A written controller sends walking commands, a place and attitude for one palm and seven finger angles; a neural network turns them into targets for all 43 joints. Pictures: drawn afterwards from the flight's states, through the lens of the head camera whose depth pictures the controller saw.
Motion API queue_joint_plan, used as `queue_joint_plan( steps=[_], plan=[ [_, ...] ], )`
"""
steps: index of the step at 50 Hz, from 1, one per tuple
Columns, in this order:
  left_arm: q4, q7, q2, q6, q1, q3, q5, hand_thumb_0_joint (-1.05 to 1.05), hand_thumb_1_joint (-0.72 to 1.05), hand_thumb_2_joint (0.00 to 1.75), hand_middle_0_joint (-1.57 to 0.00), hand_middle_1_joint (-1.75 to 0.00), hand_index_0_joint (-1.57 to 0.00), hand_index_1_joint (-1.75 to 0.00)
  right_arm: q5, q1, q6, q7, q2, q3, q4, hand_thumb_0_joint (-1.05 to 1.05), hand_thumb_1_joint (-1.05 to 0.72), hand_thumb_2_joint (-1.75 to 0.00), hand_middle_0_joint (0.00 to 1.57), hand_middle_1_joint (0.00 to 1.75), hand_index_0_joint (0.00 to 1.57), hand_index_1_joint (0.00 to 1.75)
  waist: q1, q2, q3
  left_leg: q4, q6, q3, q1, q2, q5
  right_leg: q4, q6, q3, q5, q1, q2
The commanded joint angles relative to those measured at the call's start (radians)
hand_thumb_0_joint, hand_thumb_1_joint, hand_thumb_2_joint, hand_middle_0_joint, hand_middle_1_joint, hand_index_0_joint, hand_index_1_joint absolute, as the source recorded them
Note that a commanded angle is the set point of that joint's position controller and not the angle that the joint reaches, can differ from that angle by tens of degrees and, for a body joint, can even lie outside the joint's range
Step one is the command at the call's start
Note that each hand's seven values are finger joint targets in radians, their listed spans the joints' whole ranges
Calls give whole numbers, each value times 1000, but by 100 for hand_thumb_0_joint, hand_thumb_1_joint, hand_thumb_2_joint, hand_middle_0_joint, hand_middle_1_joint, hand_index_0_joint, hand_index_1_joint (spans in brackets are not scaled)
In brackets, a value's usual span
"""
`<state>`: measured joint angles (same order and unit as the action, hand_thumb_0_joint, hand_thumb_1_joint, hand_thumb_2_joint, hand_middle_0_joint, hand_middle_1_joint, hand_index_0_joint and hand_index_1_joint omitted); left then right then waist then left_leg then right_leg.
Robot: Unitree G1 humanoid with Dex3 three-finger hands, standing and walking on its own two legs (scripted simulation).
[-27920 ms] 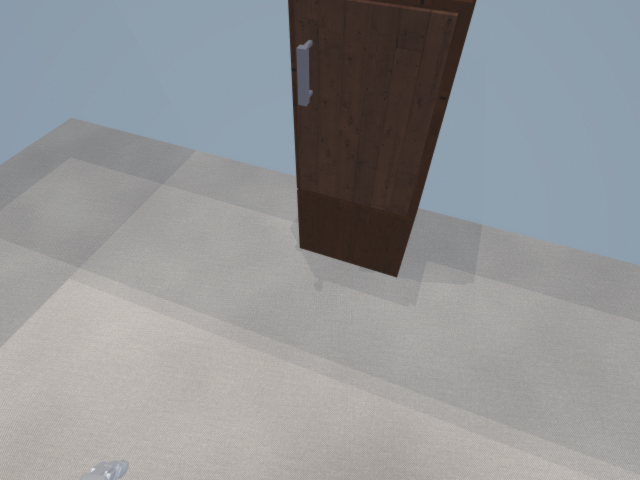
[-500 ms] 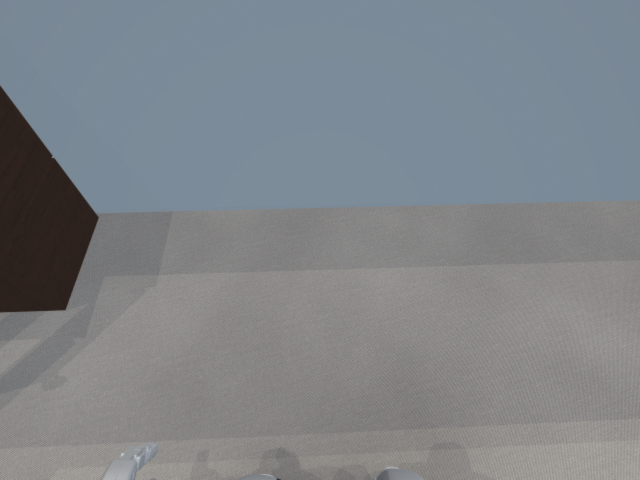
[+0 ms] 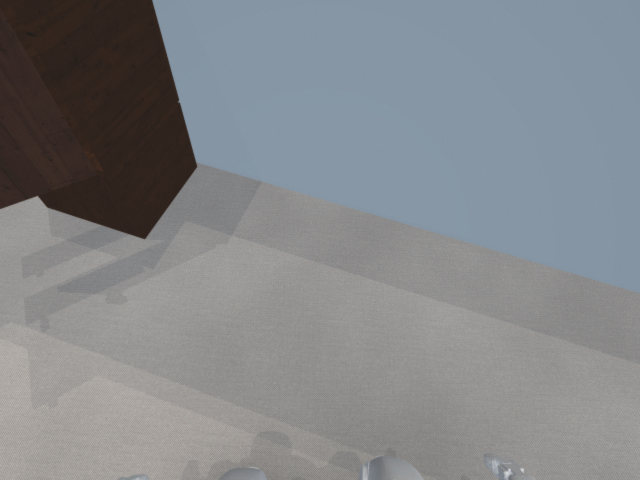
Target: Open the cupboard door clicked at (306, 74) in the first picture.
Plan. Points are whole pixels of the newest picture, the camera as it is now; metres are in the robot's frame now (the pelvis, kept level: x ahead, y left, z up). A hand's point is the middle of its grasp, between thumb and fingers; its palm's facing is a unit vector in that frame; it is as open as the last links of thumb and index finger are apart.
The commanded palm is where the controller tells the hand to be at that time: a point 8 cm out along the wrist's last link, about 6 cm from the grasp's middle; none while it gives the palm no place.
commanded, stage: turn to face it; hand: left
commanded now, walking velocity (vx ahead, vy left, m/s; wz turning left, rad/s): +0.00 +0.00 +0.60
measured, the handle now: out of the picture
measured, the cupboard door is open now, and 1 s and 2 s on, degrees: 52 52 52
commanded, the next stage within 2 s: take the last steps up to it in 0.96 s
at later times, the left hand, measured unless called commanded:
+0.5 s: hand out of the picture +0.02 +0.18 -0.16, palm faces +0.32 -0.92 -0.21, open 7.4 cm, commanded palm none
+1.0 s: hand out of the picture +0.02 +0.17 -0.15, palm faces +0.49 -0.83 -0.26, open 7.4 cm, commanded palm none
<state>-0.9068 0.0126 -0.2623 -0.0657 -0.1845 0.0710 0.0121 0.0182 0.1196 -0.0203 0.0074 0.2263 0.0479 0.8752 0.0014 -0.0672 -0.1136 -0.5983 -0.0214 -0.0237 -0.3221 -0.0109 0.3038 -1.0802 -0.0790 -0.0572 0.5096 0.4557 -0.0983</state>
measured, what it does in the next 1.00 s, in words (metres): steps on the spot, turning left: right foot, then left foot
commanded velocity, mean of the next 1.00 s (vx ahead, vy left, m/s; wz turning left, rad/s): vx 0.00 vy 0.00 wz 0.44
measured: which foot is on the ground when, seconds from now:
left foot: down 0.00-0.20, up 0.22-0.50, down 0.52-0.92, up 0.94-1.00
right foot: up 0.00-0.20, down 0.22-0.52, up 0.54-0.90, down 0.92-1.00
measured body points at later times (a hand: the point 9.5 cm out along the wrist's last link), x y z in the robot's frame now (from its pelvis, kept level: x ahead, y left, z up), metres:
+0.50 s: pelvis +0.02 -0.03 +0.00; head +0.07 +0.00 +0.45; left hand +0.00 +0.22 -0.15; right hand +0.20 -0.25 -0.13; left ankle -0.02 +0.07 -0.71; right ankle +0.03 -0.16 -0.73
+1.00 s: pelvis +0.04 -0.05 +0.00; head +0.08 -0.04 +0.45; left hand -0.01 +0.21 -0.13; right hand +0.21 -0.24 -0.15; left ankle -0.03 +0.05 -0.69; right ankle +0.08 -0.16 -0.73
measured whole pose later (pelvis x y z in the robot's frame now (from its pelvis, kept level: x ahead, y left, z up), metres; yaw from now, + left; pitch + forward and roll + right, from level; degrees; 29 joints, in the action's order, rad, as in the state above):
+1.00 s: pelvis +0.04 -0.05 +0.00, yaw +30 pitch +1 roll +0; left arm -0.91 0.02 -0.19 -0.01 -0.18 0.04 0.02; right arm 0.01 0.18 -0.06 0.00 0.22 0.06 0.97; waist -0.01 0.03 -0.08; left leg -0.91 0.02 0.05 -0.42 -0.03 0.48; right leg -0.57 0.00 -0.07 0.33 0.24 -0.04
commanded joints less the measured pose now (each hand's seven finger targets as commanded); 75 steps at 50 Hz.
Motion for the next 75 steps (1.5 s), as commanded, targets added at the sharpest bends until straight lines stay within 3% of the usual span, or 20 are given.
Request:
queue_joint_plan(
  steps=[1, 8, 9, 10, 11, 16, 24, 25, 26, 27, 33, 43, 44, 46, 53, 58, 61, 63, 66, 75],
  plan=[
    [104, -6, -68, 34, 28, 16, 0, 0, 90, 90, -20, -30, -20, -30, 9, 43, 9, -22, 213, 57, -42, 0, -90, -90, 20, 30, 20, 30, -19, 220, 174, 218, -137, 243, 178, 248, -512, 56, -6, 52, -61, 49, 5],
    [93, -3, -78, 54, -79, 21, -2, 0, 90, 90, -20, -30, -20, -30, 1, -29, -11, -12, 214, 73, -62, 0, -90, -90, 20, 30, 20, 30, 36, 206, 172, 132, -75, 291, -33, 164, -274, 565, 14, -3, -249, -307, 80],
    [92, 4, -137, 65, -117, 33, 8, 0, 90, 90, -20, -30, -20, -30, -8, -31, -11, -5, 177, 68, -71, 0, -90, -90, 20, 30, 20, 30, 57, 79, 184, 22, -22, 242, -143, 88, -130, 716, 40, 109, -248, -426, -25],
    [93, 12, -226, 74, -133, 51, 22, 0, 90, 90, -20, -30, -20, -30, -12, -19, -10, 2, 107, 57, -94, 0, -90, -90, 20, 30, 20, 30, 65, -214, 179, -226, 60, 59, -291, -61, 201, 821, 152, 397, -286, -475, -307],
    [106, 13, -243, 68, -118, 40, 17, 0, 90, 90, -20, -30, -20, -30, -3, -35, -13, 9, 128, 60, -104, 0, -90, -90, 20, 30, 20, 30, 67, -196, 154, -465, 54, 73, -259, -33, 325, 831, 238, 417, -314, -333, -403],
    [133, 19, -123, 73, 10, 15, 14, 0, 90, 90, -20, -30, -20, -30, -5, -21, -36, 26, 90, 49, -51, 0, -90, -90, 20, 30, 20, 30, -9, -157, 116, -513, 88, 11, -206, 41, 156, 739, 187, 65, -593, -288, -224],
    [77, 10, -177, 70, -78, 39, 8, 0, 90, 90, -20, -30, -20, -30, -9, 12, -7, 26, 82, 32, -45, 0, -90, -90, 20, 30, 20, 30, 0, -91, 191, 100, 58, -77, 73, 5, -27, 512, 118, -48, -732, -347, -236],
    [91, 6, -154, 65, -68, 37, -2, 0, 90, 90, -20, -30, -20, -30, -4, 80, 2, 22, 146, 47, -30, 0, -90, -90, 20, 30, 20, 30, -42, 40, 239, 188, 23, 7, 252, 85, -217, 368, 65, -95, -603, -210, -206],
    [133, -3, -79, 60, -50, 18, -8, 0, 90, 90, -20, -30, -20, -30, 7, 157, 9, 14, 265, 77, -26, 0, -90, -90, 20, 30, 20, 30, -81, 349, 267, 205, -129, 396, 399, 374, -616, 140, -19, -127, -6, 81, -54],
    [162, 2, -75, 51, 13, 5, 3, 0, 90, 90, -20, -30, -20, -30, 5, 214, -1, 3, 307, 82, -4, 0, -90, -90, 20, 30, 20, 30, -105, 312, 263, 202, -234, 437, 364, 464, -712, 10, -5, -16, 180, 132, -29],
    [70, -3, -55, 33, 3, 10, 0, 0, 90, 90, -20, -30, -20, -30, 6, 77, 18, -31, 182, 40, -19, 0, -90, -90, 20, 30, 20, 30, -15, 219, 183, 218, -141, 209, 221, 255, -632, -7, -4, 53, -79, 74, -4],
    [35, 1, -44, 51, -71, 4, -4, 0, 90, 90, -20, -30, -20, -30, 2, 40, 0, -22, 169, 45, 3, 0, -90, -90, 20, 30, 20, 30, 24, 199, 166, 163, -92, 253, 31, 191, -365, 570, 24, -7, -259, -304, 75],
    [26, 6, -80, 62, -101, 11, 1, 0, 90, 90, -20, -30, -20, -30, -6, 36, 2, -17, 142, 42, 1, 0, -90, -90, 20, 30, 20, 30, 39, 133, 166, 105, -46, 219, -43, 142, -249, 682, 40, 53, -323, -401, 19],
    [32, 12, -204, 72, -115, 27, 19, 0, 90, 90, -20, -30, -20, -30, -12, 35, -5, -6, 73, 31, -30, 0, -90, -90, 20, 30, 20, 30, 45, -193, 150, -281, 46, 42, -177, -44, 291, 821, 226, 381, -419, -361, -360],
    [24, 20, -108, 83, -70, 8, 15, 0, 90, 90, -20, -30, -20, -30, -12, 4, -21, 2, 38, 23, 33, 0, -90, -90, 20, 30, 20, 30, 21, -115, 115, -347, 72, 5, -140, 15, 185, 714, 219, 105, -798, -361, -203],
    [-25, 6, -154, 92, -136, 33, 15, 0, 90, 90, -20, -30, -20, -30, -6, -10, 5, 12, 32, 13, 33, 0, -90, -90, 20, 30, 20, 30, 51, -110, 115, -61, 60, -59, -61, 5, 133, 728, 209, 138, -538, -401, -245],
    [-24, -7, -142, 85, -77, 37, 5, 0, 90, 90, -20, -30, -20, -30, -1, 107, 23, 8, 68, 16, 67, 0, -90, -90, 20, 30, 20, 30, -22, -29, 111, 187, 28, -64, 209, 4, 0, 621, 133, 50, -275, -198, -192],
    [46, -24, -29, 77, -14, 14, -1, 0, 90, 90, -20, -30, -20, -30, 21, 286, 26, -9, 235, 55, 93, 0, -90, -90, 20, 30, 20, 30, -101, 403, 136, 353, -180, 451, 412, 369, 48, 149, 36, -124, 124, 181, 32],
    [40, -29, -34, 82, 99, 8, 11, 0, 90, 90, -20, -30, -20, -30, 11, 263, 44, -31, 154, 28, 90, 0, -90, -90, 20, 30, 20, 30, -75, 239, 72, 387, -218, 419, 276, 326, 53, -99, 67, 47, -26, 265, -23],
    [2, -38, 3, 79, 84, -13, 11, 0, 90, 90, -20, -30, -20, -30, 4, 270, 72, -26, 105, 6, 136, 0, -90, -90, 20, 30, 20, 30, -23, 164, 60, 390, -186, 167, 245, 217, -258, 249, 48, -28, -194, 79, -3]
  ],
)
